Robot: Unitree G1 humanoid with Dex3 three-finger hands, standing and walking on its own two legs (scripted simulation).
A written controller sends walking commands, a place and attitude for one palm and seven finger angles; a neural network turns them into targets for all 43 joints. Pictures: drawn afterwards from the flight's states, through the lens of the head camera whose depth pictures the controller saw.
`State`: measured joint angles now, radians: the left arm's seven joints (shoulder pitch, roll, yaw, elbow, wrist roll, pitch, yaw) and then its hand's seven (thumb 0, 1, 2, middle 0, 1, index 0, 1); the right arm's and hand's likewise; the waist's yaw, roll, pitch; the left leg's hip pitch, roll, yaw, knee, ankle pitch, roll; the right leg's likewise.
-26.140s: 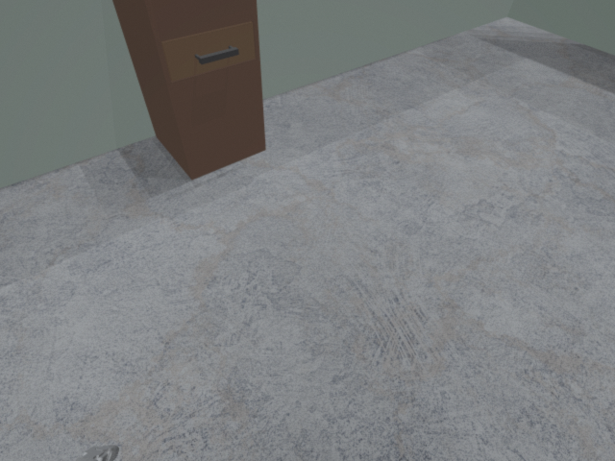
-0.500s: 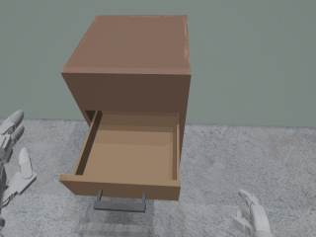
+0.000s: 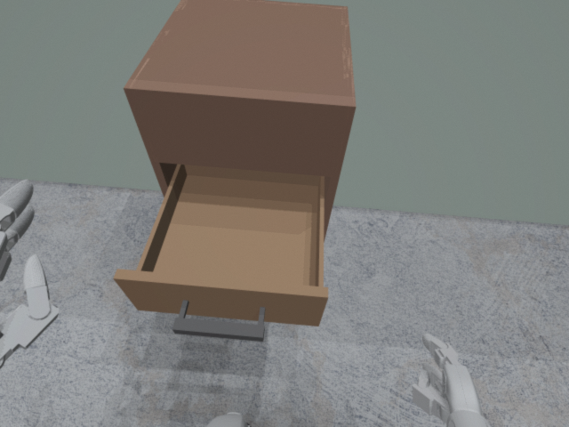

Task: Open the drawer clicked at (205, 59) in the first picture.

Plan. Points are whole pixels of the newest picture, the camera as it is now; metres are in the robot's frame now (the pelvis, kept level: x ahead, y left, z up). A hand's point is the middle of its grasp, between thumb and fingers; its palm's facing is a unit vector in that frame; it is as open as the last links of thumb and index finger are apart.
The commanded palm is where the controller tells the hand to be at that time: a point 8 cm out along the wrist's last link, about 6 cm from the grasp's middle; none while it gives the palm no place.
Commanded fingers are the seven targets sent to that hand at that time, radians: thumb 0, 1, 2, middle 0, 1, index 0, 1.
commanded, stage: step back with the hand held close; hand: left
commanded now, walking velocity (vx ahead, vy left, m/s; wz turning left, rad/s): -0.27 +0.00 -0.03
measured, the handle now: (221, 319) +0.32 +0.14 -0.18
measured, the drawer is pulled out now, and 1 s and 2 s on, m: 0.30 0.30 0.30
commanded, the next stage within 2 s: stop stepping back and stand still in 0.66 s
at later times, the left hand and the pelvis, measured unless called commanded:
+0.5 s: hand (33, 339) +0.17 +0.24 +0.17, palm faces +0.32 -0.82 -0.47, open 7.5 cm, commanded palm +0.09 +0.28 +0.19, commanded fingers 0.00 0.90 0.90 -0.20 -0.30 -0.20 -0.30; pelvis -0.04 +0.00 +0.00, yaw +0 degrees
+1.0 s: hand out of the picture +0.05 +0.17 +0.16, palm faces +0.29 -0.81 -0.51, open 7.4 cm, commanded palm -0.02 +0.22 +0.19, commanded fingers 0.00 0.90 0.90 -0.20 -0.30 -0.20 -0.30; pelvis -0.15 -0.06 +0.01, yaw +0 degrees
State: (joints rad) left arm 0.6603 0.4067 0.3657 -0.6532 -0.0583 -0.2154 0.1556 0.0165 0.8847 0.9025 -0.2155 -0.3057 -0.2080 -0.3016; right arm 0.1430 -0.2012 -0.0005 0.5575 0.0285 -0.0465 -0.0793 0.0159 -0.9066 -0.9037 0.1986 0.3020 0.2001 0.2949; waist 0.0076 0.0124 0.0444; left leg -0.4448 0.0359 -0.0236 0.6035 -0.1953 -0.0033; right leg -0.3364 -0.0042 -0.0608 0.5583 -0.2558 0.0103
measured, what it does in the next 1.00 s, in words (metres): walks backwards: right foot, then left foot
